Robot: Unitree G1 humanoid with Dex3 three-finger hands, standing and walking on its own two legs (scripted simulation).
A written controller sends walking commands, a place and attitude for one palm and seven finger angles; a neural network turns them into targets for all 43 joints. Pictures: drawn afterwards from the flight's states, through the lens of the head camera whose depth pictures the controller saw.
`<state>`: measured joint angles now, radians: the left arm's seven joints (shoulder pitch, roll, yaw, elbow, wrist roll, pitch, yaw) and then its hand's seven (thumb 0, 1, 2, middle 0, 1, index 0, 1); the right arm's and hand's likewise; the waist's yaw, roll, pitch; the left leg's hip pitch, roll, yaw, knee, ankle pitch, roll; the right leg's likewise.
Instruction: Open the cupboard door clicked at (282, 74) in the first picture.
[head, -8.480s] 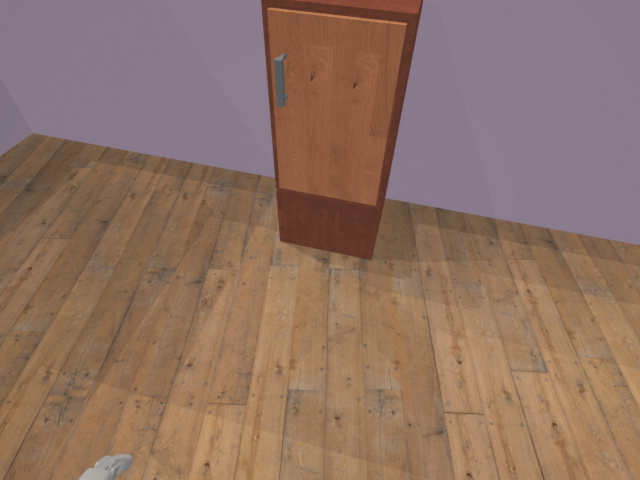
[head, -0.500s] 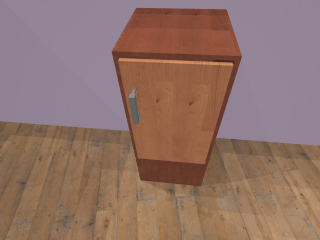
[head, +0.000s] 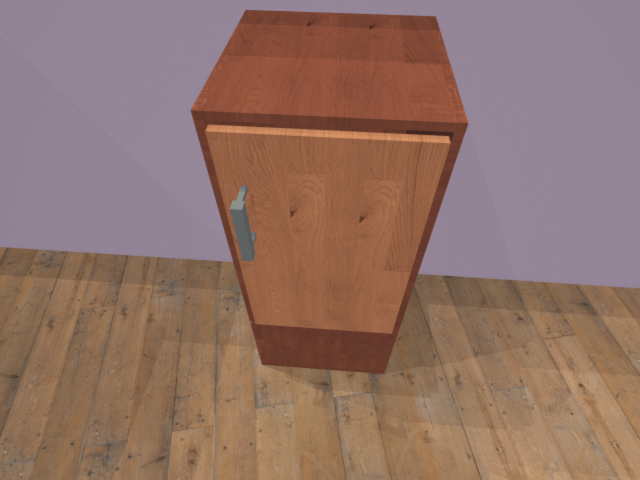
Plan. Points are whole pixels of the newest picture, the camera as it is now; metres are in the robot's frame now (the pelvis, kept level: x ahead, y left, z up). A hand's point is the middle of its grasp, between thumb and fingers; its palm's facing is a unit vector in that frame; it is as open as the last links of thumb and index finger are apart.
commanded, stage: come to a stop and stand still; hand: left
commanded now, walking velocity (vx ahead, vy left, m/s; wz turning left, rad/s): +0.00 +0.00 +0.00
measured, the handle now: (245, 224) +0.52 +0.16 -0.03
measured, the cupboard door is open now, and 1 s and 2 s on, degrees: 0 0 0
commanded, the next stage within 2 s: look again from close up in 0.74 s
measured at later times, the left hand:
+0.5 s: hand out of the picture +0.05 +0.15 -0.17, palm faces +0.00 -0.98 -0.22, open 7.4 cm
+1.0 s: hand out of the picture +0.04 +0.13 -0.17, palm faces +0.01 -0.98 -0.21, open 7.4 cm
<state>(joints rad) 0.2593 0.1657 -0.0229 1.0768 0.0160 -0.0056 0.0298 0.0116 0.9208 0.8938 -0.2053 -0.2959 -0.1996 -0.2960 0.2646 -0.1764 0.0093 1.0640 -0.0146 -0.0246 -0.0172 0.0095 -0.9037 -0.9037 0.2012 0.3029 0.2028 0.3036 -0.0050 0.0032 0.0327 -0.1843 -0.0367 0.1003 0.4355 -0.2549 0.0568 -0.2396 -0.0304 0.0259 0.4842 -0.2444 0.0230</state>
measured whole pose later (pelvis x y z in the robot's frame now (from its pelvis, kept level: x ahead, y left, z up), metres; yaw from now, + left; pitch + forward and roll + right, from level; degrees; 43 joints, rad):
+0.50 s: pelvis +0.03 -0.03 +0.00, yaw +0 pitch +0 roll +1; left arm 0.23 0.18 -0.02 1.09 0.01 -0.01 0.03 0.00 0.91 0.89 -0.20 -0.30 -0.20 -0.30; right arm 0.24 -0.17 0.01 1.11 -0.01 -0.03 -0.03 0.01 -0.90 -0.90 0.20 0.30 0.20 0.30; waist 0.00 0.00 0.03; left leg -0.13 0.00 0.08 0.42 -0.29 0.01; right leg -0.19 0.01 0.00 0.47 -0.28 -0.02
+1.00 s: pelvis +0.03 -0.05 +0.00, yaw +0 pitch -1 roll +1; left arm 0.25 0.18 -0.01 1.10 0.01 -0.02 0.03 0.00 0.90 0.89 -0.20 -0.30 -0.20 -0.30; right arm 0.24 -0.17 0.01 1.13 -0.02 -0.02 -0.03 0.01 -0.90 -0.90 0.20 0.30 0.20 0.30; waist 0.00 0.00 0.03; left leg -0.11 0.03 0.07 0.40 -0.27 -0.02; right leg -0.16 0.04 -0.01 0.44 -0.27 -0.05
